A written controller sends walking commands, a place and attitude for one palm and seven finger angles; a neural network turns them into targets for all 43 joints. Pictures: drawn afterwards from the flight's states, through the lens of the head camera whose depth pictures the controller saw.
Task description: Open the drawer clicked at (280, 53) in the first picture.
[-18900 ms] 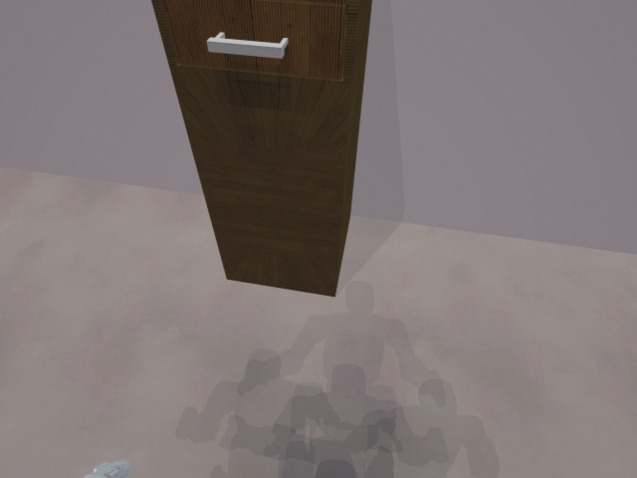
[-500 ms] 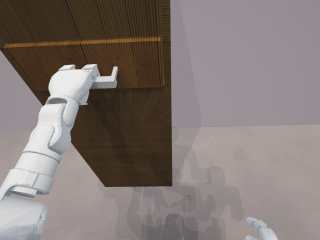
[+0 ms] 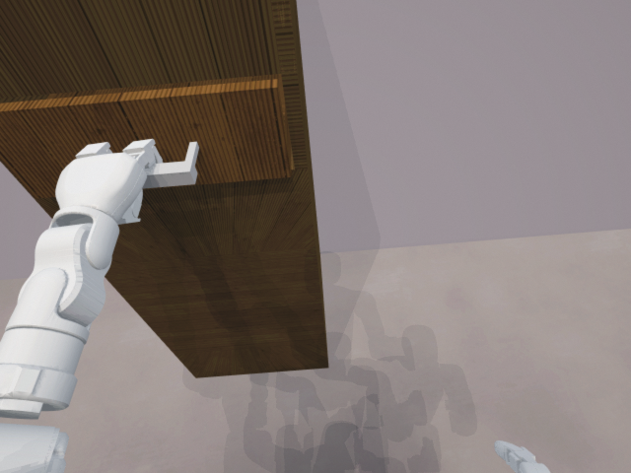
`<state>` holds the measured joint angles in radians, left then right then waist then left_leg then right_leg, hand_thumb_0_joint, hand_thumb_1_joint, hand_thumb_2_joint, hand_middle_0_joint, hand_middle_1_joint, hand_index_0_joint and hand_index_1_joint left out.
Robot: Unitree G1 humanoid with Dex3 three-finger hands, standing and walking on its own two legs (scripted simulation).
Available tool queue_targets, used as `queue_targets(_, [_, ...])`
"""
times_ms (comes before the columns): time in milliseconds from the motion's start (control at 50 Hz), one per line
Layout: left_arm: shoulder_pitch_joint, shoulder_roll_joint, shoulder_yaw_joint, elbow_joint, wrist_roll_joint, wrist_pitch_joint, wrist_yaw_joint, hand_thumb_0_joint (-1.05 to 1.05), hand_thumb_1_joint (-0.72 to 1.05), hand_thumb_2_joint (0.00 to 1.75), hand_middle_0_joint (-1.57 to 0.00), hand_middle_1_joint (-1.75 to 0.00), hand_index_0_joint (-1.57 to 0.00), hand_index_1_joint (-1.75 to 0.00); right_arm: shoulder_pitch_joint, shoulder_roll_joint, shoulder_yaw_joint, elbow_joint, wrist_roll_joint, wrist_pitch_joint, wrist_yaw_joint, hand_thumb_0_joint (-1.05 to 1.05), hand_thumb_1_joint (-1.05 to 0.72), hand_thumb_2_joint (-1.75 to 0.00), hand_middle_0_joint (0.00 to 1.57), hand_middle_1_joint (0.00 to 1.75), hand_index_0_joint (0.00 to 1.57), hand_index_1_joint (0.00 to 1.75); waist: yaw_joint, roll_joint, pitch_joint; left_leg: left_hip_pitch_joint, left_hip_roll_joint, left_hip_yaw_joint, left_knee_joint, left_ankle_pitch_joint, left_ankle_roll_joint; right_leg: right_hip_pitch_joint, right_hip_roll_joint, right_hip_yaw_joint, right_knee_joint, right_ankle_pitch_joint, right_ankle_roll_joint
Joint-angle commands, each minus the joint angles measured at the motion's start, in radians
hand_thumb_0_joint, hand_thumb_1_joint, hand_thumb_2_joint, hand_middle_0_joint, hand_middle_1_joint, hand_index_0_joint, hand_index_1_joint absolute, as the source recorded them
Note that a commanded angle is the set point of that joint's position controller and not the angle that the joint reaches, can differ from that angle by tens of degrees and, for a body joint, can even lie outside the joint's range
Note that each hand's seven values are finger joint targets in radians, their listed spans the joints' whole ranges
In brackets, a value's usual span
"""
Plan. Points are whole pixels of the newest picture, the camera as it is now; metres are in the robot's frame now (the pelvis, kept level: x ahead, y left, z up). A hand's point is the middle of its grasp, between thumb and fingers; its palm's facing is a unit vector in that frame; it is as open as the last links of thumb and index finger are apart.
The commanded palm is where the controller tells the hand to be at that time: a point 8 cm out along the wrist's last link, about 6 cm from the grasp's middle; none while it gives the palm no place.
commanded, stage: pull the drawer open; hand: left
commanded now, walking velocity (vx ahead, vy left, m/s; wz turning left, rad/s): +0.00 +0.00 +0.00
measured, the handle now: (136, 165) +0.46 +0.25 +0.16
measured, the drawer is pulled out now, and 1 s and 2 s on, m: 0.02 0.11 0.24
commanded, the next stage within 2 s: none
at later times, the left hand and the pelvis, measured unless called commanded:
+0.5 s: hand (115, 248) +0.34 +0.24 +0.14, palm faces +0.07 -0.07 -1.00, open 5.7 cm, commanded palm +0.31 +0.25 +0.20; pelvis +0.01 +0.00 +0.00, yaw +2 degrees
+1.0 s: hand (106, 275) +0.30 +0.24 +0.14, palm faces +0.07 -0.08 -0.99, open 5.9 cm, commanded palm +0.24 +0.24 +0.20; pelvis -0.01 +0.00 +0.00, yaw -1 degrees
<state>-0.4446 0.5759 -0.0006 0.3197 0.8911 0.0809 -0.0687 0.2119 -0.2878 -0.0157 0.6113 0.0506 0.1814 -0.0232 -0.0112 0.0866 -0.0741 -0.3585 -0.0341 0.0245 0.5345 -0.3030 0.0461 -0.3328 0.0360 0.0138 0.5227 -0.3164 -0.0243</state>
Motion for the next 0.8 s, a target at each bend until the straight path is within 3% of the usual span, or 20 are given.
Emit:
queue_targets(0, [-0.079,0.232,0.131,-0.372,-0.035,0.000,0.035,0.00,0.90,0.90,-0.40,-1.35,-0.40,-1.35,-0.153,-0.103,-0.034,-0.184,0.002,-0.057,0.012,0.00,-0.90,-0.90,0.20,0.30,0.20,0.30,0.084,-0.053,-0.381,0.187,0.021,-0.038,0.005,0.654,0.008,0.225,-0.019,-0.007,0.006,0.546,0.003])
queue_targets(40, [-0.018,0.213,0.125,-0.439,-0.042,0.023,0.039,0.00,0.90,0.90,-0.40,-1.35,-0.40,-1.35,-0.166,-0.101,-0.031,-0.194,0.001,-0.063,0.018,0.00,-0.90,-0.90,0.20,0.30,0.20,0.30,0.087,-0.051,-0.370,0.198,0.024,-0.040,0.001,0.668,0.005,0.218,-0.018,-0.012,0.004,0.537,0.005])
queue_targets(80, [0.056,0.240,0.169,-0.483,-0.052,0.044,0.042,0.00,0.90,0.90,-0.40,-1.35,-0.40,-1.35,-0.183,-0.106,-0.030,-0.192,0.000,-0.065,0.022,0.00,-0.90,-0.90,0.20,0.30,0.20,0.30,0.095,-0.062,-0.368,0.197,0.026,-0.039,-0.001,0.689,0.001,0.242,-0.020,-0.013,0.002,0.558,0.005])
queue_targets(220, [0.270,0.223,0.201,-0.675,-0.075,0.107,0.045,0.00,0.90,0.90,-0.40,-1.35,-0.40,-1.35,-0.233,-0.089,-0.010,-0.196,-0.005,-0.069,0.036,0.00,-0.90,-0.90,0.20,0.30,0.20,0.30,0.106,-0.056,-0.330,0.235,0.033,-0.043,-0.008,0.777,-0.008,0.249,-0.020,-0.023,-0.001,0.607,0.012])
queue_targets(260, [-0.029,0.211,0.131,-0.541,-0.041,0.127,0.053,0.00,0.90,0.90,-0.40,-1.35,-0.40,-1.35,-0.213,-0.101,-0.005,-0.143,-0.002,-0.068,0.020,0.00,-0.90,-0.90,0.20,0.30,0.20,0.30,0.048,-0.069,-0.242,0.223,0.034,-0.049,-0.008,0.684,-0.016,0.130,-0.004,-0.036,-0.018,0.492,0.006])
queue_targets(280, [-0.087,0.196,0.112,-0.506,-0.041,0.128,0.053,0.00,0.90,0.90,-0.40,-1.35,-0.40,-1.35,-0.204,-0.104,-0.006,-0.136,-0.001,-0.072,0.012,0.00,-0.90,-0.90,0.20,0.30,0.20,0.30,0.033,-0.088,-0.217,0.217,0.033,-0.050,-0.013,0.630,-0.014,0.110,0.003,-0.039,-0.035,0.443,0.002])
queue_targets(300, [-0.071,0.227,0.142,-0.499,-0.028,0.127,0.058,0.00,0.90,0.90,-0.40,-1.35,-0.40,-1.35,-0.207,-0.100,-0.006,-0.134,0.000,-0.076,0.009,0.00,-0.90,-0.90,0.20,0.30,0.20,0.30,0.050,-0.071,-0.234,0.226,0.033,-0.054,-0.019,0.626,-0.018,0.116,0.004,-0.037,-0.035,0.422,-0.001])
queue_targets(320, [-0.056,0.212,0.125,-0.493,-0.019,0.132,0.058,0.00,0.90,0.90,-0.40,-1.35,-0.40,-1.35,-0.209,-0.096,-0.004,-0.135,-0.003,-0.074,0.006,0.00,-0.90,-0.90,0.20,0.30,0.20,0.30,0.060,-0.047,-0.258,0.243,0.026,-0.056,-0.017,0.653,-0.021,0.132,0.003,-0.035,-0.032,0.433,-0.005])
queue_targets(400, [-0.146,0.215,0.100,-0.476,-0.005,0.140,0.045,0.00,0.90,0.90,-0.40,-1.35,-0.40,-1.35,-0.223,-0.088,0.004,-0.123,-0.008,-0.063,0.000,0.00,-0.90,-0.90,0.20,0.30,0.20,0.30,0.066,-0.044,-0.338,0.256,0.014,-0.051,-0.001,0.693,-0.023,0.186,-0.009,-0.026,-0.019,0.520,-0.005])
queue_targets(480, [-0.190,0.206,0.077,-0.440,0.006,0.131,0.027,0.00,0.90,0.90,-0.40,-1.35,-0.40,-1.35,-0.236,-0.088,0.008,-0.119,-0.012,-0.053,-0.009,0.00,-0.90,-0.90,0.20,0.30,0.20,0.30,0.059,-0.060,-0.335,0.248,0.011,-0.050,-0.009,0.641,-0.022,0.186,-0.008,-0.028,-0.029,0.479,-0.008])
queue_targets(520, [-0.207,0.173,0.045,-0.409,0.006,0.122,0.019,0.00,0.90,0.90,-0.40,-1.35,-0.40,-1.35,-0.239,-0.079,0.013,-0.121,-0.012,-0.054,-0.013,0.00,-0.90,-0.90,0.20,0.30,0.20,0.30,0.058,-0.066,-0.315,0.235,0.009,-0.050,-0.019,0.593,-0.019,0.177,-0.010,-0.034,-0.029,0.456,-0.007])
queue_targets(580, [-0.218,0.200,0.061,-0.375,0.004,0.098,0.008,0.00,0.90,0.90,-0.40,-1.35,-0.40,-1.35,-0.241,-0.087,0.012,-0.124,-0.014,-0.054,-0.024,0.00,-0.90,-0.90,0.20,0.30,0.20,0.30,0.059,-0.082,-0.301,0.212,0.003,-0.042,-0.028,0.514,-0.014,0.194,-0.012,-0.027,-0.042,0.432,-0.009])
queue_targets(620, [-0.237,0.208,0.067,-0.339,0.004,0.078,0.006,0.00,0.90,0.90,-0.40,-1.35,-0.40,-1.35,-0.239,-0.082,0.015,-0.124,-0.012,-0.059,-0.029,0.00,-0.90,-0.90,0.20,0.30,0.20,0.30,0.058,-0.078,-0.273,0.185,0.001,-0.042,-0.036,0.463,-0.011,0.187,-0.014,-0.027,-0.041,0.408,-0.010])
queue_targets(640, [-0.240,0.180,0.042,-0.324,0.004,0.072,0.003,0.00,0.90,0.90,-0.40,-1.35,-0.40,-1.35,-0.239,-0.079,0.016,-0.127,-0.010,-0.060,-0.030,0.00,-0.90,-0.90,0.20,0.30,0.20,0.30,0.056,-0.072,-0.249,0.180,0.002,-0.044,-0.042,0.439,-0.011,0.168,-0.014,-0.031,-0.045,0.379,-0.010])
queue_targets(680, [-0.187,0.200,0.067,-0.336,-0.003,0.052,-0.001,0.00,0.90,0.90,-0.40,-1.35,-0.40,-1.35,-0.238,-0.084,0.011,-0.138,-0.011,-0.064,-0.031,0.00,-0.90,-0.90,0.20,0.30,0.20,0.30,0.069,-0.088,-0.265,0.176,0.004,-0.043,-0.051,0.419,-0.008,0.197,-0.015,-0.025,-0.054,0.358,-0.011])
queue_targets(700, [-0.168,0.212,0.081,-0.360,-0.003,0.044,0.001,0.00,0.90,0.90,-0.40,-1.35,-0.40,-1.35,-0.246,-0.081,0.011,-0.145,-0.011,-0.068,-0.030,0.00,-0.90,-0.90,0.20,0.30,0.20,0.30,0.079,-0.062,-0.267,0.173,0.002,-0.041,-0.054,0.412,-0.007,0.205,-0.019,-0.020,-0.052,0.359,-0.011])
queue_targets(760, [-0.028,0.199,0.101,-0.448,-0.025,0.023,0.001,0.00,0.90,0.90,-0.40,-1.35,-0.40,-1.35,-0.256,-0.075,0.006,-0.172,-0.015,-0.076,-0.019,0.00,-0.90,-0.90,0.20,0.30,0.20,0.30,0.103,-0.056,-0.296,0.174,-0.002,-0.036,-0.052,0.448,-0.005,0.253,-0.025,-0.014,-0.037,0.425,-0.007])
queue_targets(780, [0.042,0.237,0.152,-0.465,-0.035,0.018,0.003,0.00,0.90,0.90,-0.40,-1.35,-0.40,-1.35,-0.259,-0.079,0.003,-0.179,-0.015,-0.076,-0.013,0.00,-0.90,-0.90,0.20,0.30,0.20,0.30,0.116,-0.064,-0.311,0.164,0.000,-0.035,-0.053,0.463,-0.006,0.286,-0.026,-0.010,-0.033,0.437,-0.008])
